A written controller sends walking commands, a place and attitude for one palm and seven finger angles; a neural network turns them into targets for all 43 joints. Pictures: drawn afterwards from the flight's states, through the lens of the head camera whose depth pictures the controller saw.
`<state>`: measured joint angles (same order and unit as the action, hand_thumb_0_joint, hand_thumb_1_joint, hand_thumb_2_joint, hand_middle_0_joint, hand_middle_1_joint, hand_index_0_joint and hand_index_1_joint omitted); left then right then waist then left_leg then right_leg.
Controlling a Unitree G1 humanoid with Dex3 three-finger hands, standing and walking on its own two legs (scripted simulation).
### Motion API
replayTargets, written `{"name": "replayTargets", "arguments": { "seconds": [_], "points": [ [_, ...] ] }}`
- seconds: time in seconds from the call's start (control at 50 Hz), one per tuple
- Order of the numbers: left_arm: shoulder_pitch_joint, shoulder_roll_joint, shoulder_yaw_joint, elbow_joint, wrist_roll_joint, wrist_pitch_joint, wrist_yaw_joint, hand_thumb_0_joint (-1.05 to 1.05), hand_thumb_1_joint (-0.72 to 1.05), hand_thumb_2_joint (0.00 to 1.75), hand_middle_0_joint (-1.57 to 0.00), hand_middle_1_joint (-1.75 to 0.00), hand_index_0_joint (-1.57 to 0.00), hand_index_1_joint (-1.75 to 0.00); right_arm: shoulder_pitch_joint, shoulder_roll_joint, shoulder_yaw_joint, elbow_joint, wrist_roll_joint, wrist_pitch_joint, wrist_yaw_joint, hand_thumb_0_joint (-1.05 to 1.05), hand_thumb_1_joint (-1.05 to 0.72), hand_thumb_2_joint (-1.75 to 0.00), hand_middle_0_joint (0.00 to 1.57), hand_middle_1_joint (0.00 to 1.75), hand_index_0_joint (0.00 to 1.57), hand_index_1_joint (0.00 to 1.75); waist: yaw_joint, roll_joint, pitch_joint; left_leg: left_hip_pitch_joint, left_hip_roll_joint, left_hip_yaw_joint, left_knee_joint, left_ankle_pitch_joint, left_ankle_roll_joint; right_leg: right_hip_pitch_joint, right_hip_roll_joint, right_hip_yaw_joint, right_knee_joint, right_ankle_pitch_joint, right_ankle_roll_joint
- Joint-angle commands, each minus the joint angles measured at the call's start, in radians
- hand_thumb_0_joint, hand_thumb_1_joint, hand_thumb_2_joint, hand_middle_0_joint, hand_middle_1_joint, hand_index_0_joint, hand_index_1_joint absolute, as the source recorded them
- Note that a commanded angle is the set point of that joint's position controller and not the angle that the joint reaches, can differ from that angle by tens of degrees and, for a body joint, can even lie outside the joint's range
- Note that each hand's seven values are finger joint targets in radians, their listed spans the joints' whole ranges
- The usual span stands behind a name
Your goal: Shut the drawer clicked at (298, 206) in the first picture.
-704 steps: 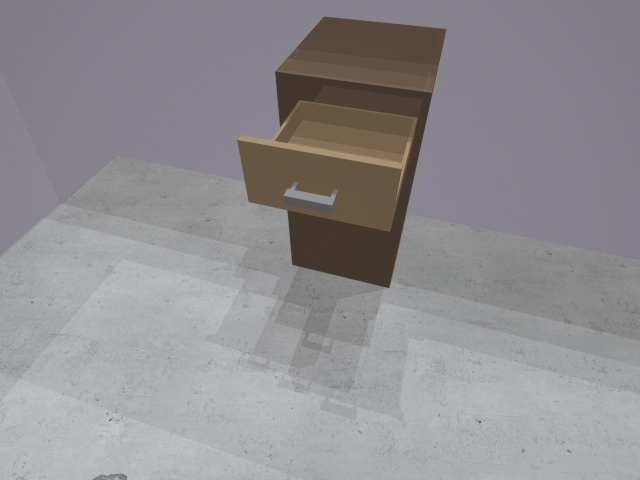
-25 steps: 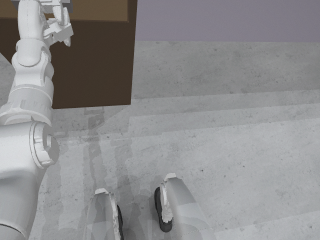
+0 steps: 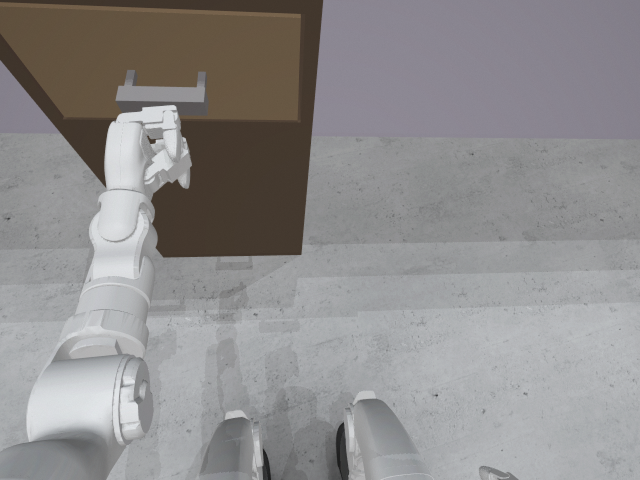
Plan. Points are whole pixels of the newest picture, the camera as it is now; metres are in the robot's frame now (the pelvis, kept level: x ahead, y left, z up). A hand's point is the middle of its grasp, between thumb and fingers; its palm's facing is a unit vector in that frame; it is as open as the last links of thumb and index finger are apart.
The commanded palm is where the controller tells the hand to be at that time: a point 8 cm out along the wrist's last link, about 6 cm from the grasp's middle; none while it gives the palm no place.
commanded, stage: draw the hand back to the body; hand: left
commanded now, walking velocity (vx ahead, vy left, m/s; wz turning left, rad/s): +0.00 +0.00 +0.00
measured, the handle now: (165, 89) +0.61 +0.16 +0.03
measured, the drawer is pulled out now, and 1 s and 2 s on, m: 0.00 0.00 0.00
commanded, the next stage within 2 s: step back with the hand held close in 1.24 s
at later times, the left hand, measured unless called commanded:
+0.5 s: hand (82, 254) +0.33 +0.17 +0.15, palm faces +0.07 -0.98 -0.21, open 3.3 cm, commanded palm +0.29 +0.23 +0.17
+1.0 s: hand out of the picture +0.21 +0.23 +0.25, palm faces +0.40 -0.84 -0.37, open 3.3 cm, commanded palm +0.16 +0.27 +0.27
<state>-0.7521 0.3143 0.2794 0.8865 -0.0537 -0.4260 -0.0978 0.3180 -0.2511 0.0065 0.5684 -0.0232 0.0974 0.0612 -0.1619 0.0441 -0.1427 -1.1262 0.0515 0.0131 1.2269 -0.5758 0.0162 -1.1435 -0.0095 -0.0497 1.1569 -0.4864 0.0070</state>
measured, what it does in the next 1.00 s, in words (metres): rises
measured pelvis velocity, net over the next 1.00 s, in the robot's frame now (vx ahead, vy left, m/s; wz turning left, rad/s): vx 0.03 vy -0.01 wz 0.04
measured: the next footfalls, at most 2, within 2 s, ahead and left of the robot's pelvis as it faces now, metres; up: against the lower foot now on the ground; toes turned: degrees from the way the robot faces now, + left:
none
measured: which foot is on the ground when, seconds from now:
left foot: down 0.00-1.00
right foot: down 0.00-1.00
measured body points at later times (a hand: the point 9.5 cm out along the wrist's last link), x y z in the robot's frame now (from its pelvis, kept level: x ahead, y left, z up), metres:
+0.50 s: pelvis +0.02 -0.01 +0.08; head +0.05 -0.02 +0.53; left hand +0.32 +0.22 +0.16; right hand +0.20 -0.24 -0.01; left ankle -0.01 +0.11 -0.63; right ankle +0.02 -0.13 -0.63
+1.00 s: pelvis +0.03 -0.01 +0.11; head +0.01 -0.03 +0.56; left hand +0.19 +0.28 +0.27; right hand +0.23 -0.21 +0.03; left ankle -0.01 +0.11 -0.63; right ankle +0.02 -0.13 -0.63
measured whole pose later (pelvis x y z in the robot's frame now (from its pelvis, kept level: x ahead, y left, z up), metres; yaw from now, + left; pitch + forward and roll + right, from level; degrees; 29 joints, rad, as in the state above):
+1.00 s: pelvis +0.03 -0.01 +0.11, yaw +2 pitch -4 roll -1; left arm 0.46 0.32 0.23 -0.39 -0.06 -0.04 0.09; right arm 0.20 -0.22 0.05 0.59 0.00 -0.06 -0.07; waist 0.07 0.08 0.00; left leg -0.07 0.02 0.02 0.44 -0.30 0.00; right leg -0.10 -0.01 -0.06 0.41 -0.24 0.00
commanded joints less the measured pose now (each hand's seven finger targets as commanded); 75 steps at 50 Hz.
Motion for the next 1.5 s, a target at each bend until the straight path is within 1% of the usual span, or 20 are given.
{"name": "replayTargets", "arguments": {
  "seconds": [0.0,0.08,0.12,0.16,0.22,0.34,0.36,0.38,0.44,0.72,0.8,0.88,1.04,1.12,1.3,1.34,1.36,1.38,1.4,1.48],
  "points": [
    [-0.111,0.145,-0.011,-0.419,-0.072,-0.008,-0.021,0.0,0.9,0.9,-1.4,-1.6,-1.4,-1.6,0.153,-0.151,-0.059,-0.117,0.034,-0.01,-0.017,0.0,-0.9,-0.9,0.2,0.3,0.2,0.3,0.051,0.02,-0.612,0.453,-0.039,-0.021,-0.218,0.655,0.006,0.565,0.048,0.01,-0.173,0.594,-0.026],
    [0.002,0.114,-0.035,-0.575,-0.114,0.015,-0.019,0.0,0.9,0.9,-1.4,-1.6,-1.4,-1.6,0.112,-0.142,-0.058,-0.125,0.05,-0.033,-0.04,0.0,-0.9,-0.9,0.2,0.3,0.2,0.3,0.051,-0.037,-0.496,0.476,-0.044,-0.001,-0.291,0.578,0.011,0.642,0.046,0.012,-0.252,0.59,-0.016],
    [0.046,0.09,-0.066,-0.592,-0.116,0.014,-0.024,0.0,0.9,0.9,-1.4,-1.6,-1.4,-1.6,0.092,-0.14,-0.053,-0.119,0.054,-0.047,-0.049,0.0,-0.9,-0.9,0.2,0.3,0.2,0.3,0.049,0.004,-0.419,0.509,-0.043,0.001,-0.318,0.558,0.008,0.618,0.043,0.008,-0.276,0.557,-0.018],
    [0.108,0.077,-0.08,-0.589,-0.121,0.02,-0.039,0.0,0.9,0.9,-1.4,-1.6,-1.4,-1.6,0.075,-0.141,-0.052,-0.116,0.055,-0.058,-0.053,0.0,-0.9,-0.9,0.2,0.3,0.2,0.3,0.053,-0.022,-0.366,0.518,-0.044,0.0,-0.346,0.517,0.007,0.632,0.043,0.002,-0.303,0.52,-0.018],
    [0.177,0.065,-0.104,-0.652,-0.137,0.031,-0.077,0.0,0.9,0.9,-1.4,-1.6,-1.4,-1.6,0.033,-0.136,-0.048,-0.135,0.063,-0.075,-0.059,0.0,-0.9,-0.9,0.2,0.3,0.2,0.3,0.07,0.036,-0.343,0.577,-0.049,0.004,-0.382,0.515,0.007,0.669,0.038,0.003,-0.335,0.513,-0.024],
    [0.36,0.093,-0.073,-0.754,-0.187,0.095,-0.125,0.0,0.9,0.9,-1.4,-1.6,-1.4,-1.6,-0.052,-0.133,-0.034,-0.184,0.076,-0.11,-0.073,0.0,-0.9,-0.9,0.2,0.3,0.2,0.3,0.106,-0.021,-0.24,0.611,-0.05,-0.006,-0.465,0.469,0.007,0.741,0.033,-0.01,-0.396,0.478,-0.026],
    [0.383,0.163,-0.108,-0.848,-0.072,0.141,-0.014,0.0,0.9,0.9,-1.4,-1.6,-1.4,-1.6,-0.132,-0.114,-0.041,-0.207,0.078,-0.084,-0.097,0.0,-0.9,-0.9,0.2,0.3,0.2,0.3,0.157,-0.008,-0.265,0.686,-0.053,0.011,-0.53,0.453,0.006,0.793,0.011,0.033,-0.459,0.408,-0.037],
    [0.41,0.106,-0.137,-0.913,-0.061,0.176,0.045,0.0,0.9,0.9,-1.4,-1.6,-1.4,-1.6,-0.139,-0.101,-0.035,-0.227,0.073,-0.084,-0.111,0.0,-0.9,-0.9,0.2,0.3,0.2,0.3,0.137,-0.003,-0.229,0.716,-0.05,0.009,-0.556,0.444,0.005,0.802,0.007,0.026,-0.484,0.401,-0.035],
    [0.542,0.119,-0.129,-0.969,-0.029,0.255,0.138,0.0,0.9,0.9,-1.4,-1.6,-1.4,-1.6,-0.17,-0.099,-0.018,-0.217,0.067,-0.079,-0.138,0.0,-0.9,-0.9,0.2,0.3,0.2,0.3,0.152,-0.037,-0.154,0.758,-0.044,0.005,-0.616,0.443,0.011,0.865,0.005,0.018,-0.542,0.405,-0.032],
    [0.862,0.106,-0.087,-1.295,-0.005,0.338,0.198,0.0,0.9,0.9,-1.4,-1.6,-1.4,-1.6,-0.245,-0.074,0.015,-0.163,0.033,-0.165,-0.153,0.0,-0.9,-0.9,0.2,0.3,0.2,0.3,0.194,0.004,0.033,0.999,-0.035,-0.002,-0.829,0.561,0.006,1.04,0.01,-0.001,-0.745,0.463,-0.031],
    [0.974,0.153,-0.009,-1.373,-0.007,0.336,0.198,0.0,0.9,0.9,-1.4,-1.6,-1.4,-1.6,-0.249,-0.078,0.007,-0.151,0.021,-0.184,-0.147,0.0,-0.9,-0.9,0.2,0.3,0.2,0.3,0.207,-0.037,0.052,1.014,-0.038,0.006,-0.839,0.59,0.009,1.071,0.017,0.002,-0.778,0.503,-0.027],
    [1.05,0.156,0.029,-1.479,-0.01,0.323,0.2,0.0,0.9,0.9,-1.4,-1.6,-1.4,-1.6,-0.25,-0.068,0.003,-0.149,0.019,-0.201,-0.14,0.0,-0.9,-0.9,0.2,0.3,0.2,0.3,0.212,0.02,0.05,1.03,-0.038,0.011,-0.844,0.601,0.009,1.088,0.009,0.006,-0.783,0.511,-0.026],
    [1.21,0.206,0.14,-1.603,-0.013,0.287,0.214,0.0,0.9,0.9,-1.4,-1.6,-1.4,-1.6,-0.246,-0.066,-0.009,-0.14,0.024,-0.254,-0.141,0.0,-0.9,-0.9,0.2,0.3,0.2,0.3,0.23,0.024,0.1,1.015,-0.03,0.005,-0.849,0.536,0.004,1.069,0.014,0.008,-0.797,0.441,-0.026],
    [1.185,0.143,0.081,-1.511,-0.01,0.289,0.208,0.0,0.9,0.9,-1.4,-1.6,-1.4,-1.6,-0.236,-0.079,-0.017,-0.12,0.025,-0.26,-0.146,0.0,-0.9,-0.9,0.2,0.3,0.2,0.3,0.209,-0.04,0.192,0.995,-0.028,0.005,-0.859,0.458,0.011,1.008,0.011,0.011,-0.827,0.347,-0.02],
    [1.173,0.2,0.128,-1.579,0.002,0.263,0.226,0.0,0.9,0.9,-1.4,-1.6,-1.4,-1.6,-0.244,-0.074,-0.015,-0.114,0.017,-0.296,-0.154,0.0,-0.9,-0.9,0.2,0.3,0.2,0.3,0.233,0.025,0.114,1.008,-0.036,0.0,-0.858,0.475,0.009,1.064,0.006,0.021,-0.817,0.367,-0.028],
    [1.181,0.178,0.114,-1.571,0.0,0.265,0.224,0.0,0.9,0.9,-1.4,-1.6,-1.4,-1.6,-0.243,-0.068,-0.014,-0.111,0.019,-0.299,-0.154,0.0,-0.9,-0.9,0.2,0.3,0.2,0.3,0.228,0.031,0.134,1.01,-0.034,0.006,-0.859,0.477,0.009,1.054,0.005,0.022,-0.815,0.373,-0.027],
    [1.066,0.298,0.251,-1.634,0.001,0.214,0.23,0.0,0.9,0.9,-1.4,-1.6,-1.4,-1.6,-0.229,-0.1,-0.022,-0.138,0.017,-0.268,-0.146,0.0,-0.9,-0.9,0.2,0.3,0.2,0.3,0.18,-0.011,0.226,0.912,-0.027,-0.002,-0.837,0.387,0.027,0.953,-0.04,0.135,-0.886,0.371,-0.025],
    [1.18,0.226,0.208,-1.523,0.007,0.209,0.224,0.0,0.9,0.9,-1.4,-1.6,-1.4,-1.6,-0.225,-0.082,-0.027,-0.113,0.014,-0.248,-0.146,0.0,-0.9,-0.9,0.2,0.3,0.2,0.3,0.178,-0.073,0.22,0.927,-0.03,-0.013,-0.819,0.385,0.027,0.934,-0.06,0.138,-0.907,0.344,-0.03],
    [1.194,0.217,0.196,-1.539,0.012,0.198,0.219,0.0,0.9,0.9,-1.4,-1.6,-1.4,-1.6,-0.23,-0.089,-0.031,-0.125,0.01,-0.236,-0.143,0.0,-0.9,-0.9,0.2,0.3,0.2,0.3,0.178,-0.05,0.225,0.925,-0.035,-0.011,-0.819,0.396,0.024,0.92,-0.061,0.141,-0.917,0.35,-0.032],
    [1.308,0.173,0.158,-1.535,0.013,0.179,0.219,0.0,0.9,0.9,-1.4,-1.6,-1.4,-1.6,-0.222,-0.094,-0.049,-0.133,0.011,-0.197,-0.134,0.0,-0.9,-0.9,0.2,0.3,0.2,0.3,0.167,-0.011,0.089,0.943,-0.011,-0.005,-0.846,0.521,0.025,1.004,-0.051,0.076,-0.835,0.499,-0.014]
  ]
}}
